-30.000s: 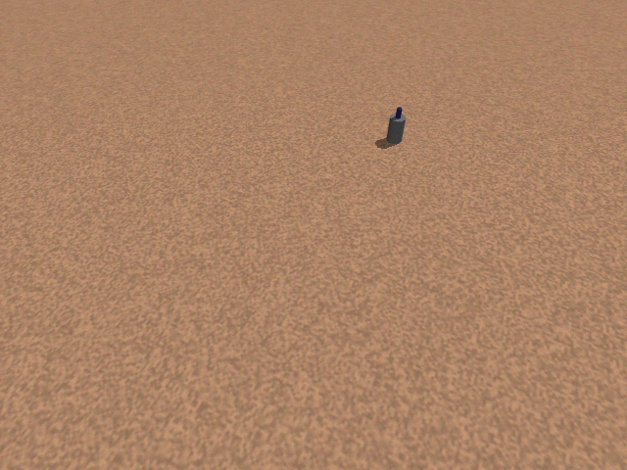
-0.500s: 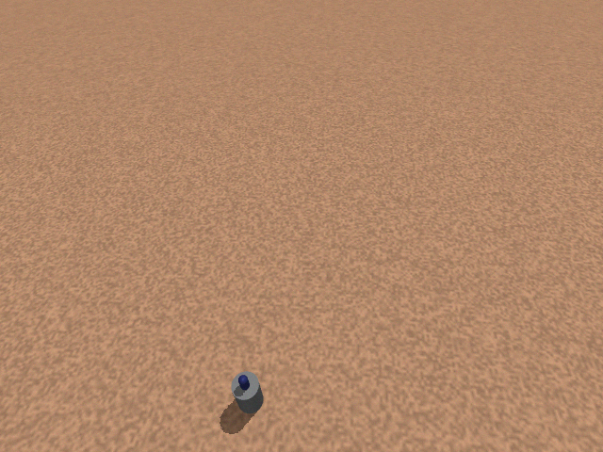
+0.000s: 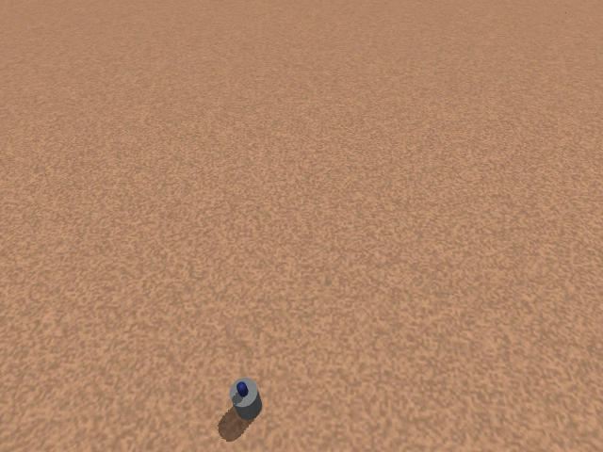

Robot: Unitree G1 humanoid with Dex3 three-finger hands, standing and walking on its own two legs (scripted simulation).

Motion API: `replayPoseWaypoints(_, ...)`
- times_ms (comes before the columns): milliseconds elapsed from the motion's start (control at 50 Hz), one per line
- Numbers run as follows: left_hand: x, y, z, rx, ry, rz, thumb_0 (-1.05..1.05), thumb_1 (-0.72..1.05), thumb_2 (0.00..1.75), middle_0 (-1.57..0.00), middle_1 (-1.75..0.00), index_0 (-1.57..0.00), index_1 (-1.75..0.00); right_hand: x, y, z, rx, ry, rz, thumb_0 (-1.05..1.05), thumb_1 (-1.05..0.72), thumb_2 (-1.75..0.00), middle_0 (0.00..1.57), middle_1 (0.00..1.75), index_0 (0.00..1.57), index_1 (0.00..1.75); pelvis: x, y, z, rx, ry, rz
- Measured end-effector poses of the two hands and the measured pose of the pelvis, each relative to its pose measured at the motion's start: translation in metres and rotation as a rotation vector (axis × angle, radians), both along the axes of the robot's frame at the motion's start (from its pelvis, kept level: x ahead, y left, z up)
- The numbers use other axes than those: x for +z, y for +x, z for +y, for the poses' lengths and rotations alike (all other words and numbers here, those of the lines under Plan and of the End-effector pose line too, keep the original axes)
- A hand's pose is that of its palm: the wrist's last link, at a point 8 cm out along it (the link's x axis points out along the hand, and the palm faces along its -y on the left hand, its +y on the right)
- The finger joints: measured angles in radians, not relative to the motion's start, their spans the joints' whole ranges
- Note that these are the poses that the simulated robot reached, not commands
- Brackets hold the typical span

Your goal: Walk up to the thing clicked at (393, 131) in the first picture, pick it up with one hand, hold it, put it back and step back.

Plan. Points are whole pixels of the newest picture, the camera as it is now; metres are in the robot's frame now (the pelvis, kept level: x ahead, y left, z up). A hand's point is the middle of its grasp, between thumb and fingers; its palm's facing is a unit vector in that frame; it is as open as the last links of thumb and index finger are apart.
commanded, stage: stand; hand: left
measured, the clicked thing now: (245, 396) +0.40 +0.19 -0.68
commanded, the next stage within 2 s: step back in 0.38 s
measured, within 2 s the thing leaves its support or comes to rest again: neither
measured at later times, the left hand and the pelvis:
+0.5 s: hand out of the picture +0.08 +0.26 -0.16, palm faces +0.02 -0.93 -0.36, open 7.4 cm; pelvis -0.01 +0.00 -0.01, yaw +1 degrees
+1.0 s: hand out of the picture -0.06 +0.23 -0.16, palm faces +0.00 -0.90 -0.43, open 7.4 cm; pelvis -0.11 -0.03 -0.02, yaw +0 degrees
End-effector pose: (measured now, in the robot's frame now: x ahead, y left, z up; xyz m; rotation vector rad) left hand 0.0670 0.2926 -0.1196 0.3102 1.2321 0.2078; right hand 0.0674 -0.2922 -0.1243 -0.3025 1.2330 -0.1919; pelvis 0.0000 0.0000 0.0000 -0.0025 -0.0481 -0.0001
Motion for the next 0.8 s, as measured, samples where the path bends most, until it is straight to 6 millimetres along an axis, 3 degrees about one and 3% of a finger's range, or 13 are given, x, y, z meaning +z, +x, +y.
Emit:
replayPoseWaypoints(400, 0.000, 0.000, 0.000, 0.014, 0.001, 0.014, 0.01, 0.90, 0.90, -0.20, -0.30, -0.20, -0.30, -0.001, 0.007, -0.003, -0.001, 0.004, 0.008, 0.01, -0.91, -0.90, 0.21, 0.30, 0.20, 0.30, 0.000, 0.005, -0.002, 0.004, 0.001, 0.009)
replayPoseWaypoints(540, -0.005, 0.000, 0.015, 0.026, 0.030, -0.010, 0.01, 0.90, 0.90, -0.20, -0.30, -0.20, -0.30, -0.005, 0.006, -0.013, -0.007, -0.017, -0.011, 0.00, -0.90, -0.90, 0.21, 0.30, 0.20, 0.30, -0.010, -0.020, 0.000, 0.016, -0.014, 0.017)
replayPoseWaypoints(680, -0.014, -0.005, 0.030, 0.003, 0.054, -0.039, 0.01, 0.90, 0.90, -0.20, -0.30, -0.20, -0.30, -0.011, -0.015, -0.019, 0.004, -0.050, -0.012, 0.00, -0.91, -0.90, 0.21, 0.30, 0.20, 0.30, -0.025, -0.048, 0.005, 0.015, -0.005, 0.012)
replayPoseWaypoints(800, -0.012, -0.036, 0.016, 0.013, 0.066, -0.037, 0.01, 0.90, 0.90, -0.20, -0.30, -0.20, -0.30, -0.018, -0.033, -0.026, 0.044, -0.040, -0.024, 0.01, -0.90, -0.90, 0.21, 0.30, 0.20, 0.30, -0.027, -0.072, -0.011, 0.010, -0.002, 0.035)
